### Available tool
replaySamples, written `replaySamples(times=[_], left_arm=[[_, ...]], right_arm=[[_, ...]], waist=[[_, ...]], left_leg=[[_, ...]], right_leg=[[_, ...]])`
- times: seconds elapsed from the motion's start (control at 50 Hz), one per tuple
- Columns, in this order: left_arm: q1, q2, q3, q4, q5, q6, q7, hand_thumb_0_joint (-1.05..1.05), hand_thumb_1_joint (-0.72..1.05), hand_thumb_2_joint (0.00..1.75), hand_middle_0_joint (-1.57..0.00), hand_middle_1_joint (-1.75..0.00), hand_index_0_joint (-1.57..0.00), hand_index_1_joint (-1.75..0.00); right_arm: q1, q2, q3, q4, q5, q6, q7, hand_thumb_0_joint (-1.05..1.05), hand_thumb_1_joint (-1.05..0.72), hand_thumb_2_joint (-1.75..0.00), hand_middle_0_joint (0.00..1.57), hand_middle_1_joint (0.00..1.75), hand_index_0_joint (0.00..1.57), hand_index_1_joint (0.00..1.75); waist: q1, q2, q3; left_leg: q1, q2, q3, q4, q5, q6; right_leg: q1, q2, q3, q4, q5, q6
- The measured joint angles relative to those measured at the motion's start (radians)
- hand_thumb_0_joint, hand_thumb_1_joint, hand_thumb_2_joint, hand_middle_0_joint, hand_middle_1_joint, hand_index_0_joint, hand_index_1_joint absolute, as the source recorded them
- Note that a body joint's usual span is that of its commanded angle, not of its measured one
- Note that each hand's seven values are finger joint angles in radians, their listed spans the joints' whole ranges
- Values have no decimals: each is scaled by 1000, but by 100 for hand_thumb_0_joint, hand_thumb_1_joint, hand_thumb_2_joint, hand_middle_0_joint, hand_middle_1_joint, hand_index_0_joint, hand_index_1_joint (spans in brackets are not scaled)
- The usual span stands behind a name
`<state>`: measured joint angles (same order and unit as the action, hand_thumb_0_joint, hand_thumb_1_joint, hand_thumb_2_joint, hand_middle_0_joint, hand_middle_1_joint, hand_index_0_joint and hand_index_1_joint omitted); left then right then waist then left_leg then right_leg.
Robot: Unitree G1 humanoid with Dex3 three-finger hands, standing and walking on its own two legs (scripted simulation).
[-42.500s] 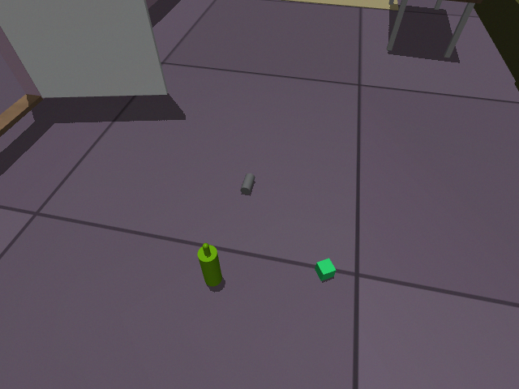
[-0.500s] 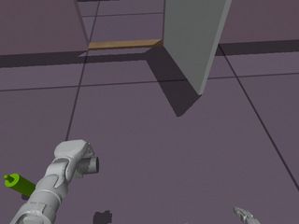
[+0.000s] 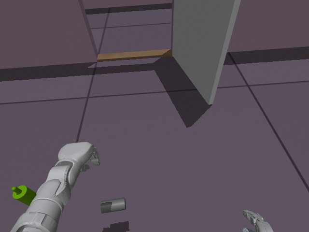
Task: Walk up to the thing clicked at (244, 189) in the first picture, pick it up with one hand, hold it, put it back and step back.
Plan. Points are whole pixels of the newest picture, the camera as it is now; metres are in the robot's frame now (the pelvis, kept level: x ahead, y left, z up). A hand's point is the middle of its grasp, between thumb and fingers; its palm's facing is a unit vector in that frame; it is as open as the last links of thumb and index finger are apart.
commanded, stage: hold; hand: left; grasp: from above
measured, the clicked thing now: (113, 205) +0.32 +0.22 -0.44
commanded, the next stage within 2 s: crouch in 1.02 s
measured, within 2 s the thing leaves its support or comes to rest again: rests again in 0.62 s
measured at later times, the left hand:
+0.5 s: hand (81, 176) +0.28 +0.21 -0.02, palm faces -0.43 -0.04 -0.90, open 3.7 cm
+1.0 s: hand (80, 176) +0.28 +0.21 -0.01, palm faces -0.43 -0.04 -0.90, open 4.0 cm
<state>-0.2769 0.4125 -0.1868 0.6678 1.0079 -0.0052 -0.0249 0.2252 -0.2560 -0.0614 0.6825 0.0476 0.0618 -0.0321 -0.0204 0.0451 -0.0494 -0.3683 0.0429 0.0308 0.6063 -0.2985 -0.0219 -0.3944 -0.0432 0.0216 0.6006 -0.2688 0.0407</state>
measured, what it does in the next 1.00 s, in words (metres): stands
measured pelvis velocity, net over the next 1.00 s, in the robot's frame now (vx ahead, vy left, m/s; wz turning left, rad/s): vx -0.01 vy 0.00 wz -0.01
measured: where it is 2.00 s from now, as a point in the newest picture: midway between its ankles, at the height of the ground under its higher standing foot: outside the picture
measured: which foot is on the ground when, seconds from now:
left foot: down 0.00-1.00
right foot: down 0.00-1.00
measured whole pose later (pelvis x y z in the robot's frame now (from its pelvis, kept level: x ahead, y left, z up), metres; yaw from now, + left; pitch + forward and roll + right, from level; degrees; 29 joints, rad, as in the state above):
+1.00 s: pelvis -0.01 +0.00 +0.01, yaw +0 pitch +0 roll +1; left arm -0.20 0.42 -0.20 0.52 0.98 -0.02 -0.09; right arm 0.17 -0.24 -0.02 0.65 0.07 0.08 -0.07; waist 0.01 0.05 -0.01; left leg -0.26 0.04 0.04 0.50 -0.23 -0.02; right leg -0.31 -0.04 0.03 0.52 -0.22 0.04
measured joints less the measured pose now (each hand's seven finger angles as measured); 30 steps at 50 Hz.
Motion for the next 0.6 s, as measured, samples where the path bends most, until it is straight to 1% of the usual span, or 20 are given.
replaySamples(times=[0.06,0.1,0.2,0.28,0.36,0.4,0.52,0.6], left_arm=[[20,-1,-12,-24,-14,-9,-37,0,85,5,-118,-8,-124,-3],[35,-3,-15,-39,-18,-21,-49,0,87,4,-118,-10,-125,-3],[45,-3,-11,-52,-9,-44,-42,0,90,1,-117,-12,-126,-3],[40,-4,-8,-62,2,-41,-20,0,91,1,-116,-14,-126,-4],[38,-7,-10,-73,-1,-25,-8,0,91,0,-115,-16,-126,-5],[41,-7,-13,-79,-6,-16,-15,0,92,0,-115,-16,-126,-5],[63,1,-27,-116,-20,-9,-55,0,92,0,-114,-18,-126,-6],[78,0,-29,-136,-26,-14,-65,0,91,0,-114,-19,-126,-7]], right_arm=[[-3,0,6,-14,5,6,-5,1,-91,-90,20,30,21,30],[-7,0,12,-23,7,8,-10,1,-91,-90,20,30,20,30],[-25,4,24,-35,10,8,-19,1,-91,-90,20,30,20,30],[-37,8,26,-31,10,5,-21,1,-91,-90,20,30,20,30],[-42,9,25,-22,12,7,-22,1,-91,-90,20,30,21,30],[-43,10,26,-20,15,9,-23,1,-92,-90,20,30,21,30],[-42,13,31,-25,22,13,-29,1,-92,-90,20,30,20,30],[-43,12,36,-31,24,13,-33,1,-92,-90,20,30,20,30]], waist=[[2,1,3],[6,1,6],[13,-2,22],[22,-1,29],[26,3,27],[27,5,25],[27,5,25],[29,4,31]], left_leg=[[15,-2,1,-13,8,0],[22,-2,2,-20,13,0],[27,-3,3,-26,24,-1],[28,-4,3,-30,31,-2],[37,-4,3,-37,37,-1],[43,-5,3,-43,40,-1],[64,-6,8,-62,50,0],[78,-6,11,-72,54,0]], right_leg=[[13,-1,1,-10,6,0],[18,-2,2,-13,10,-1],[21,-2,3,-15,18,-2],[21,-2,3,-16,24,-3],[30,-3,3,-24,30,-2],[36,-3,4,-29,33,-2],[53,-3,8,-44,42,-2],[65,-3,11,-51,46,-2]])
